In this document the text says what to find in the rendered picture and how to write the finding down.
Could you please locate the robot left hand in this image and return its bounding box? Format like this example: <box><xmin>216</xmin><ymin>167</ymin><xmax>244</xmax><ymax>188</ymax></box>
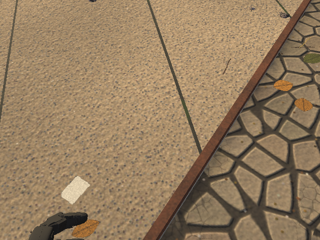
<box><xmin>28</xmin><ymin>212</ymin><xmax>88</xmax><ymax>240</ymax></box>

